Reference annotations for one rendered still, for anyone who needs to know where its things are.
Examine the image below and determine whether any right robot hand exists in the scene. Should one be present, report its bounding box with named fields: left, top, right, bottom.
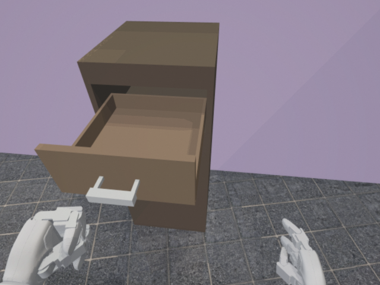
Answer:
left=276, top=218, right=326, bottom=285

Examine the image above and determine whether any left robot hand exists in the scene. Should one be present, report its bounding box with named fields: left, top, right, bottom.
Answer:
left=2, top=206, right=93, bottom=285

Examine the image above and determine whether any cabinet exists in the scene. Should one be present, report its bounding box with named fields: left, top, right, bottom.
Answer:
left=77, top=21, right=220, bottom=232

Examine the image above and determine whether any handle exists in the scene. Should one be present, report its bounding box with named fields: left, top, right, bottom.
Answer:
left=86, top=176, right=140, bottom=207

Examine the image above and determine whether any drawer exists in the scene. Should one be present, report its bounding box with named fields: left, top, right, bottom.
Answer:
left=34, top=93, right=207, bottom=205

